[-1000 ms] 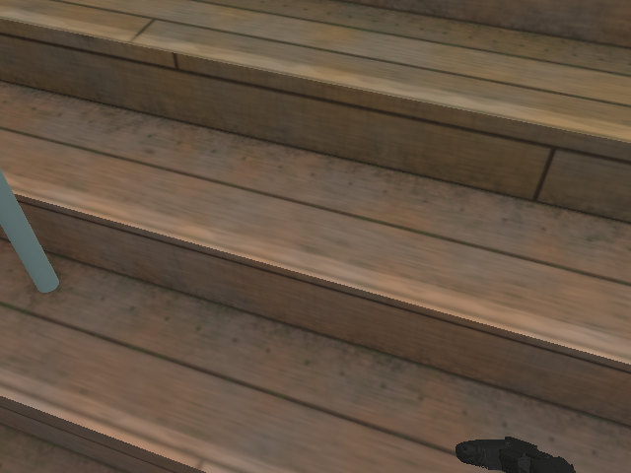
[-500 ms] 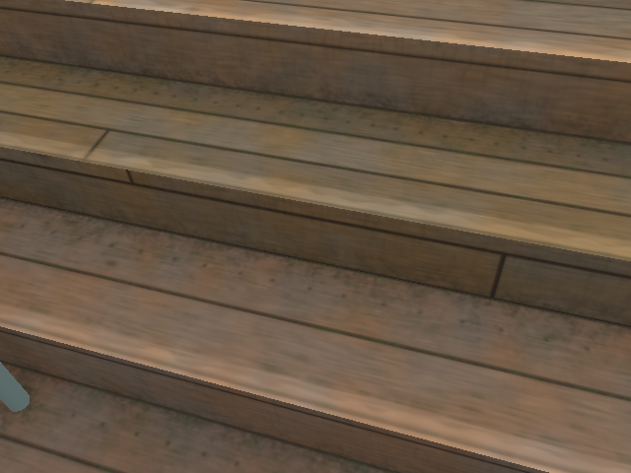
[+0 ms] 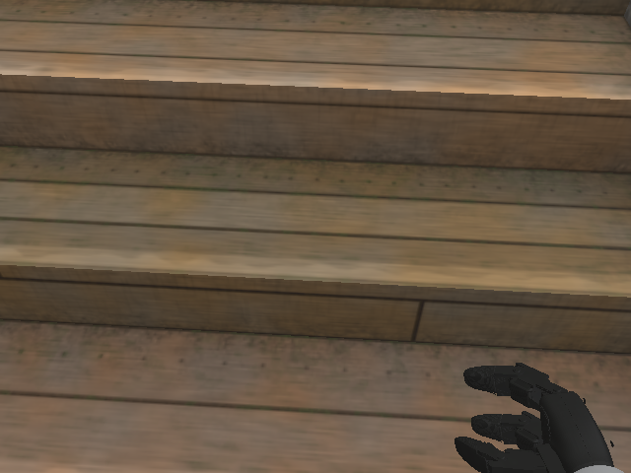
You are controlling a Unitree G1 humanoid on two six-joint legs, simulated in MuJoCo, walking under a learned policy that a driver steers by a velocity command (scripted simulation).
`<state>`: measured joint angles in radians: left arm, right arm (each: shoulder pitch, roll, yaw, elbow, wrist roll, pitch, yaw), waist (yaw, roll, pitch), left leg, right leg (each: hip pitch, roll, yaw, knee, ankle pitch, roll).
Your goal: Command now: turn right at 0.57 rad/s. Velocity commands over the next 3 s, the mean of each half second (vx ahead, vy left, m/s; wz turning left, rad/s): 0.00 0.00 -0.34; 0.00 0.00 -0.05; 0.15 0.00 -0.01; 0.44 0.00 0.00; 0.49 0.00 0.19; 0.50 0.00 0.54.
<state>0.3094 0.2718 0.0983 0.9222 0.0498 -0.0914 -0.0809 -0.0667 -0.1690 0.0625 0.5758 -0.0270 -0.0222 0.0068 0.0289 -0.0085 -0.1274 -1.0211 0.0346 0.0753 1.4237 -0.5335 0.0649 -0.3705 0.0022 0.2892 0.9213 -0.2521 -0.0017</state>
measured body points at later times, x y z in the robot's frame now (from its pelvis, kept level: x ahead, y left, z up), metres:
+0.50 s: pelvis +0.07 +0.03 +0.13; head +0.07 +0.03 +0.57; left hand +0.23 +0.24 +0.00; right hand +0.19 -0.20 +0.01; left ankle +0.10 +0.10 -0.59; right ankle +0.10 -0.11 -0.59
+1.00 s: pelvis +0.12 +0.02 +0.14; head +0.13 +0.03 +0.59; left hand +0.29 +0.22 +0.01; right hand +0.19 -0.21 +0.01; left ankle +0.10 +0.10 -0.59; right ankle +0.10 -0.11 -0.59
